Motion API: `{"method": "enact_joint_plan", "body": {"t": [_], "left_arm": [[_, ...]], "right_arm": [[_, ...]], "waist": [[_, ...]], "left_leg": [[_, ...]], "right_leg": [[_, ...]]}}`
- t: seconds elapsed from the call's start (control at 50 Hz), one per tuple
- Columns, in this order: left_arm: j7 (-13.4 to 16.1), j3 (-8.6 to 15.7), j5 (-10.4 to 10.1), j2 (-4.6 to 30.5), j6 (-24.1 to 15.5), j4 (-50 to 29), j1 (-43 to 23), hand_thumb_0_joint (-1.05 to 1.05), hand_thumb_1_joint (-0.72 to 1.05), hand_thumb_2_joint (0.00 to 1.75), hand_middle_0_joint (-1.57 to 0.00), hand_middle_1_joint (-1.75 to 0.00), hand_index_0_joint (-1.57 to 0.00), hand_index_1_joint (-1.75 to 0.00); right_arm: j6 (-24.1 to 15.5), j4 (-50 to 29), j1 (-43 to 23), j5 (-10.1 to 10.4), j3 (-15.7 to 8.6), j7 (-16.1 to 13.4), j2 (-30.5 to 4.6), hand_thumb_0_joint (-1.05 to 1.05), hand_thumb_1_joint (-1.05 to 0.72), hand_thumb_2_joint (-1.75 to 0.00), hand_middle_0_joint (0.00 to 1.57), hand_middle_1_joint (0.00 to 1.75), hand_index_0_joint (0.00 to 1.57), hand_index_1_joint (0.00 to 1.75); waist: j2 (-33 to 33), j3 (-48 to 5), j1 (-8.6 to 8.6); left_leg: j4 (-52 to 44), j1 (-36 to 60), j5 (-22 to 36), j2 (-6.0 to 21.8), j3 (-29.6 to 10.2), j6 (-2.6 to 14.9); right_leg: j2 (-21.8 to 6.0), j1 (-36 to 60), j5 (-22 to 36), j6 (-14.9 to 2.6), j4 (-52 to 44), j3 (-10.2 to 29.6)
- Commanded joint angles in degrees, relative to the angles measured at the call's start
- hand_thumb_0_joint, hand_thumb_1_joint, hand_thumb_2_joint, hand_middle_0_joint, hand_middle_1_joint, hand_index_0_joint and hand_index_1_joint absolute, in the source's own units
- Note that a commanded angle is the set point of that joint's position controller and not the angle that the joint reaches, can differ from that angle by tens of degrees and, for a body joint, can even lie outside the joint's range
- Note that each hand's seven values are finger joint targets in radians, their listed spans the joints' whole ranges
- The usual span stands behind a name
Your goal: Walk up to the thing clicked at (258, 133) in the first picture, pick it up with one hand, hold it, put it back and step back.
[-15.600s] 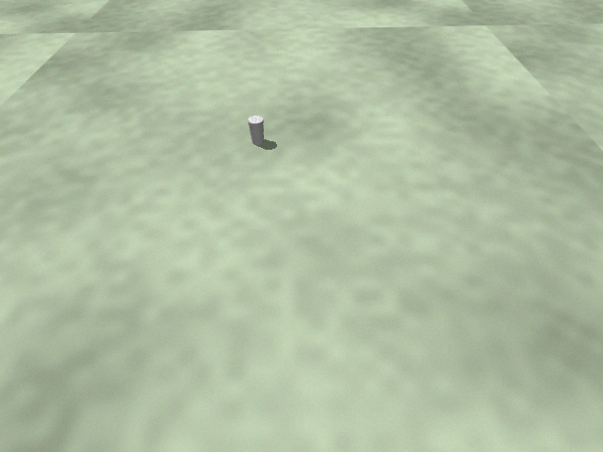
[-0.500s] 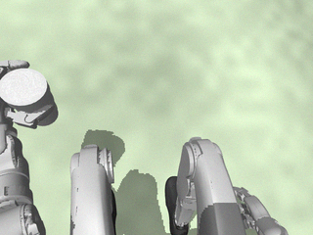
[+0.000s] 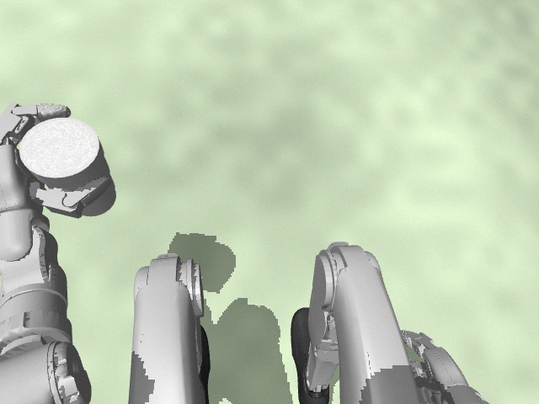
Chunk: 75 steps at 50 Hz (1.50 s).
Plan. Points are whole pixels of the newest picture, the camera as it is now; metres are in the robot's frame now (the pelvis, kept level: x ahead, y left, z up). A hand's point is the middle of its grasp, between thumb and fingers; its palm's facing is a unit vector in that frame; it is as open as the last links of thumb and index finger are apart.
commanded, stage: settle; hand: left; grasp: from the side
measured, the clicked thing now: (79, 175) +0.43 +0.27 -0.07
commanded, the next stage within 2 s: lift in 0.18 s
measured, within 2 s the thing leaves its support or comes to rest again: neither
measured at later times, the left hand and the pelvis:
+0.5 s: hand (68, 153) +0.44 +0.26 +0.00, palm faces +0.23 -0.97 -0.06, open 11.3 cm; pelvis +0.00 +0.00 +0.01, yaw +1 degrees
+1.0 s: hand (11, 122) +0.41 +0.25 +0.12, palm faces +0.21 -0.97 -0.07, open 11.3 cm; pelvis +0.02 +0.00 +0.12, yaw +2 degrees
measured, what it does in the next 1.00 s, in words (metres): rises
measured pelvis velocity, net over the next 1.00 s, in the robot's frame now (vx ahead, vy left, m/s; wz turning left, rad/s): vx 0.02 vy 0.00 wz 0.04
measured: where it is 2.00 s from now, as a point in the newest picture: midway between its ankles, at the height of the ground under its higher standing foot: (253, 387)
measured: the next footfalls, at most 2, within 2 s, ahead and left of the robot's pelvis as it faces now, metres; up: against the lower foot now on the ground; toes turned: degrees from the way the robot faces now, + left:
none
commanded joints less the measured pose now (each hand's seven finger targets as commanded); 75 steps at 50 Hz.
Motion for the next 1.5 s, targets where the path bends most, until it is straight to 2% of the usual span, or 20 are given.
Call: {"method": "enact_joint_plan", "body": {"t": [0.0,0.26,0.36,0.4,0.44,0.52,0.6,0.62,0.7,0.78,0.86,0.88,1.0,1.04,1.08,1.12,1.18,1.36,1.44,1.48], "left_arm": [[0.11,1.71,-1.84,12.25,-5.30,-12.08,-18.27,0.00,0.09,1.29,-1.22,-1.35,-1.21,-1.38],[1.47,2.04,-0.81,12.38,-6.29,-10.66,-21.01,0.00,0.10,1.28,-1.19,-1.32,-1.18,-1.35],[0.79,1.74,-1.18,11.81,-5.92,-9.47,-17.74,0.00,0.10,1.25,-1.29,-1.44,-1.32,-1.43],[0.45,2.86,-1.28,14.58,-6.03,-13.79,-19.42,0.00,0.07,1.24,-1.30,-1.44,-1.33,-1.43],[-0.58,0.29,-1.99,10.55,-5.11,-13.26,-16.54,0.00,0.09,1.24,-1.29,-1.43,-1.32,-1.42],[-0.94,1.91,-2.98,14.11,-4.00,-20.03,-18.66,0.00,0.08,1.22,-1.27,-1.41,-1.30,-1.40],[-0.51,-1.08,-4.09,7.75,-1.50,-18.51,-11.67,0.00,0.09,1.23,-1.26,-1.41,-1.29,-1.40],[-0.06,0.30,-4.09,9.66,-1.40,-19.78,-11.42,0.00,0.10,1.24,-1.27,-1.41,-1.30,-1.40],[0.52,-1.05,-4.27,10.21,-0.49,-29.70,-12.81,0.00,0.09,1.23,-1.28,-1.42,-1.31,-1.41],[2.15,-2.79,-4.19,5.17,2.66,-25.93,-3.02,0.00,0.10,1.24,-1.24,-1.40,-1.27,-1.39],[3.65,-3.45,-4.15,7.06,3.88,-39.85,-4.74,0.00,0.09,1.21,-1.24,-1.39,-1.27,-1.38],[3.64,-6.43,-4.03,3.61,5.05,-38.22,-2.24,0.00,0.12,1.23,-1.24,-1.40,-1.27,-1.38],[6.44,-5.44,-4.68,2.55,7.86,-42.59,1.48,0.00,0.11,1.21,-1.21,-1.37,-1.24,-1.36],[7.42,-6.27,-4.73,1.92,8.64,-43.92,2.98,0.00,0.11,1.23,-1.22,-1.39,-1.25,-1.38],[7.58,-9.66,-4.13,-0.60,9.44,-42.89,5.01,0.00,0.12,1.23,-1.20,-1.37,-1.23,-1.36],[8.19,-9.31,-3.49,1.03,9.72,-46.01,3.83,0.00,0.10,1.22,-1.20,-1.37,-1.23,-1.36],[8.30,-12.33,-3.84,-1.41,10.83,-47.86,6.76,0.00,0.06,1.21,-1.21,-1.37,-1.24,-1.36],[10.61,-10.61,-3.58,-2.33,11.90,-42.63,10.84,0.00,0.03,1.22,-1.20,-1.38,-1.23,-1.37],[10.03,-13.39,-2.58,-3.51,10.43,-43.22,7.28,0.00,0.03,1.21,-1.20,-1.36,-1.23,-1.35],[9.33,-15.88,-2.57,-6.13,10.65,-40.29,10.89,0.00,0.03,1.20,-1.21,-1.36,-1.23,-1.35]], "right_arm": [[-1.21,-2.81,6.99,-0.04,-4.21,-0.96,-11.95,0.00,-0.90,-0.90,0.20,0.30,0.20,0.30],[-1.35,-1.89,7.94,-0.19,-4.51,-1.01,-11.40,0.00,-0.90,-0.90,0.20,0.30,0.20,0.30],[-1.36,-2.07,7.91,0.19,-4.81,-1.12,-11.51,0.00,-0.93,-0.90,0.20,0.30,0.20,0.30],[-1.38,-2.04,8.51,0.37,-5.06,-1.25,-11.40,0.00,-0.93,-0.90,0.20,0.30,0.20,0.30],[-1.68,-2.89,8.17,0.80,-5.31,-1.28,-11.29,0.00,-0.93,-0.90,0.20,0.30,0.20,0.30],[-1.95,-3.61,8.32,1.66,-5.86,-1.91,-11.60,0.00,-0.93,-0.90,0.20,0.30,0.20,0.30],[-2.54,-4.93,7.71,2.63,-5.92,-2.31,-10.96,0.00,-0.93,-0.90,0.20,0.30,0.20,0.30],[-2.61,-5.02,7.99,2.88,-6.08,-2.49,-11.02,0.00,-0.93,-0.90,0.20,0.30,0.20,0.30],[-2.83,-5.93,8.17,3.25,-6.57,-2.95,-10.24,0.00,-0.92,-0.90,0.20,0.30,0.20,0.30],[-3.37,-7.11,7.29,3.98,-6.86,-3.46,-9.57,0.00,-0.92,-0.90,0.20,0.30,0.20,0.30],[-3.25,-8.19,7.50,4.74,-7.18,-3.93,-9.37,0.00,-0.92,-0.90,0.20,0.30,0.20,0.30],[-3.29,-8.38,7.08,4.94,-7.17,-3.99,-9.34,0.00,-0.91,-0.90,0.20,0.30,0.20,0.30],[-3.84,-9.02,6.55,5.79,-7.03,-4.99,-8.06,0.00,-0.91,-0.90,0.20,0.30,0.20,0.30],[-4.19,-9.03,6.43,6.06,-6.94,-5.18,-7.68,0.00,-0.91,-0.90,0.20,0.30,0.20,0.30],[-4.47,-8.96,6.15,6.05,-6.79,-5.44,-7.25,0.00,-0.91,-0.90,0.20,0.30,0.20,0.30],[-4.83,-8.82,6.43,6.07,-6.84,-5.76,-6.89,0.00,-0.91,-0.90,0.20,0.30,0.20,0.30],[-5.17,-8.70,7.31,6.22,-6.40,-5.87,-6.44,0.00,-0.92,-0.90,0.20,0.30,0.20,0.30],[-5.64,-7.95,7.72,6.25,-5.74,-6.08,-5.05,0.00,-0.90,-0.90,0.20,0.30,0.20,0.30],[-6.08,-8.19,7.42,5.85,-5.95,-5.65,-5.08,0.00,-0.90,-0.90,0.20,0.30,0.20,0.30],[-6.13,-8.55,7.56,5.88,-5.99,-5.44,-5.26,0.00,-0.91,-0.90,0.20,0.30,0.20,0.30]], "waist": [[8.77,-37.04,-0.33],[9.63,-37.69,-0.28],[9.05,-38.16,0.32],[9.40,-40.51,0.98],[8.93,-39.51,0.16],[9.54,-41.64,1.28],[7.06,-38.85,0.78],[6.68,-38.88,1.60],[8.51,-42.70,2.28],[4.98,-37.06,1.97],[10.22,-42.81,4.15],[10.08,-41.70,3.23],[6.26,-38.13,3.59],[5.99,-37.69,3.73],[5.90,-34.82,2.42],[5.66,-35.66,2.87],[7.03,-35.97,3.32],[3.30,-25.22,3.85],[5.67,-23.34,3.79],[4.72,-21.14,3.95]], "left_leg": [[-17.11,25.48,7.13,-1.29,1.96,0.87],[-18.22,26.72,7.12,-1.51,2.42,0.78],[-19.19,27.75,7.62,-1.62,2.73,0.83],[-19.66,28.01,7.81,-1.77,3.17,0.95],[-20.66,28.23,7.02,-1.72,3.03,1.06],[-22.11,29.58,5.93,-1.70,3.17,1.20],[-24.76,31.04,5.85,-1.53,2.20,1.05],[-24.93,30.81,6.12,-1.58,2.45,1.15],[-27.05,35.53,8.41,-1.53,2.77,1.15],[-30.58,36.01,6.92,-1.24,2.20,1.29],[-35.27,45.97,9.93,-1.18,1.29,0.62],[-36.77,48.85,11.61,-0.92,0.31,0.32],[-42.00,50.94,11.11,-0.91,0.33,0.79],[-44.34,53.87,11.22,-0.90,0.22,0.69],[-46.70,55.82,10.89,-0.81,0.11,0.59],[-48.37,58.24,12.09,-0.89,0.62,0.65],[-51.52,65.11,17.52,-0.80,0.57,0.28],[-60.54,69.94,19.37,-1.03,1.16,0.43],[-64.41,74.34,19.24,-0.82,1.43,0.01],[-66.65,76.90,19.73,-0.58,0.87,-0.32]], "right_leg": [[2.62,19.88,7.72,-1.86,-13.32,-0.65],[2.57,20.04,7.70,-2.05,-14.10,-0.22],[2.47,21.55,7.81,-2.02,-14.90,0.04],[2.48,23.97,7.94,-1.96,-15.77,0.58],[2.49,23.91,7.32,-1.91,-16.61,0.38],[2.35,25.83,6.55,-1.91,-18.72,1.15],[2.29,26.04,6.61,-1.98,-20.89,0.94],[2.28,26.96,6.78,-1.96,-21.61,1.29],[2.21,30.91,8.68,-2.00,-24.57,2.59],[2.28,32.28,7.38,-1.74,-28.40,2.52],[2.09,35.26,9.63,-2.32,-30.45,2.34],[1.98,34.38,10.68,-2.43,-30.87,1.95],[2.14,42.85,11.54,-1.76,-37.64,2.24],[2.23,44.91,11.64,-1.70,-39.73,2.31],[2.30,46.15,11.73,-1.55,-42.35,2.42],[2.39,50.31,13.15,-1.39,-45.13,2.76],[2.50,53.76,17.08,-1.53,-47.86,2.48],[2.79,65.05,19.60,-1.12,-57.58,2.11],[2.60,66.30,19.31,-1.34,-60.49,2.33],[2.66,66.97,19.28,-1.31,-61.98,1.66]]}}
